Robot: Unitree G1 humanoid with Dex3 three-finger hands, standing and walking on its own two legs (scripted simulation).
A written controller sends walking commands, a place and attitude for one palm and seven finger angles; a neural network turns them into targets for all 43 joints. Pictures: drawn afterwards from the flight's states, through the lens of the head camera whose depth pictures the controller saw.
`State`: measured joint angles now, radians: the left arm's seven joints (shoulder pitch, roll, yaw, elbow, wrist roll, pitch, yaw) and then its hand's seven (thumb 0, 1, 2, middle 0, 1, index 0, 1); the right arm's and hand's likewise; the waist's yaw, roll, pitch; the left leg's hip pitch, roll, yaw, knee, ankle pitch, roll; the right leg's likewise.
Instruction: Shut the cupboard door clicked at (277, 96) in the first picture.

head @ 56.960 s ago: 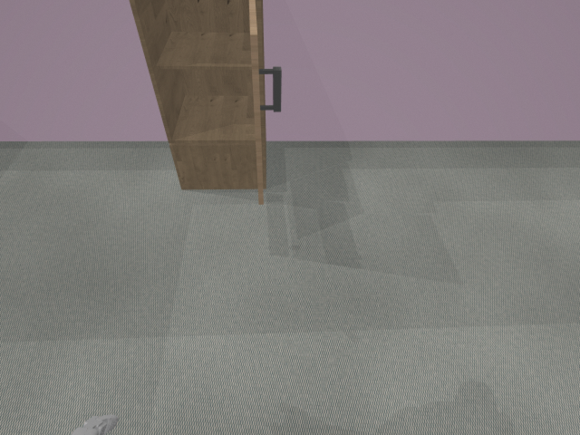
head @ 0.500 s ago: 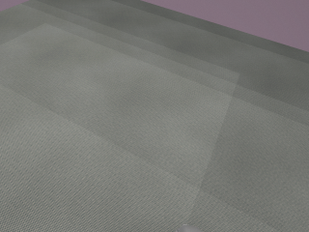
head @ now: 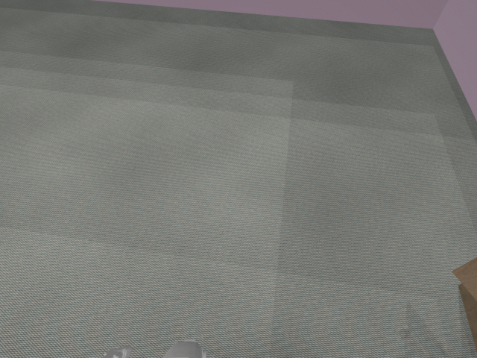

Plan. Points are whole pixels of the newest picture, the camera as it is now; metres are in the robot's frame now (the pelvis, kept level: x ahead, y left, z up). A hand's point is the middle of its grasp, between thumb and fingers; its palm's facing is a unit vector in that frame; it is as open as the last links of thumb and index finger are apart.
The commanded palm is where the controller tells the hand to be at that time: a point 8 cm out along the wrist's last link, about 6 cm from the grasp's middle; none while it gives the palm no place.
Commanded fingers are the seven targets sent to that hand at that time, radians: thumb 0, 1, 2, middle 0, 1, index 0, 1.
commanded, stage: turn to face it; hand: left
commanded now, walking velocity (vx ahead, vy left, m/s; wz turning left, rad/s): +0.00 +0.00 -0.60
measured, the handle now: out of the picture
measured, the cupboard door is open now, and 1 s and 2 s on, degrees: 32 32 32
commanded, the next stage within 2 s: take the last steps up to it in 1.76 s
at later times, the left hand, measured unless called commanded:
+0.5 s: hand (164, 326) +0.19 +0.16 -0.16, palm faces -0.30 -0.91 -0.28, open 7.4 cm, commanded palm none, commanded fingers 0.00 0.90 0.90 -0.20 -0.30 -0.20 -0.30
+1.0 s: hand (184, 310) +0.23 +0.13 -0.18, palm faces -0.51 -0.84 -0.21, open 7.4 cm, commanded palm none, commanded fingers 0.00 0.90 0.90 -0.20 -0.30 -0.20 -0.30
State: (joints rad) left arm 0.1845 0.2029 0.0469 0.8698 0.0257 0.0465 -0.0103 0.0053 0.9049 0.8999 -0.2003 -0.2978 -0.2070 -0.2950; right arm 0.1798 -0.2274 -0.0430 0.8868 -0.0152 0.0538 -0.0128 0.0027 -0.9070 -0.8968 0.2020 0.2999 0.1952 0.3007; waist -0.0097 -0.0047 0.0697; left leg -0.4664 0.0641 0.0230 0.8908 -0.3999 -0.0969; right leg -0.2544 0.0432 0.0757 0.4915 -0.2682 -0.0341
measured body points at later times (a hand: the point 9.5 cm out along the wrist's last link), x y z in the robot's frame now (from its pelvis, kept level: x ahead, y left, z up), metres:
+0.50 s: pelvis +0.02 -0.01 -0.02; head +0.06 -0.04 +0.43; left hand +0.21 +0.21 -0.14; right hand -0.01 -0.28 -0.17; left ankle +0.02 +0.14 -0.73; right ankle -0.01 -0.11 -0.75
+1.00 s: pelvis +0.06 -0.01 -0.01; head +0.12 -0.02 +0.44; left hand +0.25 +0.17 -0.17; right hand +0.03 -0.29 -0.13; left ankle +0.12 +0.09 -0.74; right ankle -0.02 -0.10 -0.71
